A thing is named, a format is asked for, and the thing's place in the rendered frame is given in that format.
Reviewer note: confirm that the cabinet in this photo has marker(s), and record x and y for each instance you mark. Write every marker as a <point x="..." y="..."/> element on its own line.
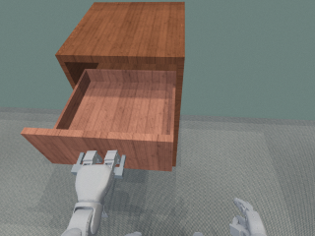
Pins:
<point x="142" y="36"/>

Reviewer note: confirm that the left robot hand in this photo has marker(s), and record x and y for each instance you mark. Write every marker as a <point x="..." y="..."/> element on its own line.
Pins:
<point x="93" y="181"/>

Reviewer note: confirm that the drawer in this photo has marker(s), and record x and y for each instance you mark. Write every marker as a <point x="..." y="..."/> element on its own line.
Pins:
<point x="131" y="111"/>

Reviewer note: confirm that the left robot forearm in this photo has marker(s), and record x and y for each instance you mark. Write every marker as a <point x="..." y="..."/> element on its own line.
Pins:
<point x="85" y="220"/>

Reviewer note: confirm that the right robot hand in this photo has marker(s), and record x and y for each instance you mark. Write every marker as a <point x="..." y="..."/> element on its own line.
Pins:
<point x="251" y="224"/>

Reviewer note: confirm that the handle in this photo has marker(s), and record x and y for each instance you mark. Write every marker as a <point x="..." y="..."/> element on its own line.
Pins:
<point x="119" y="171"/>

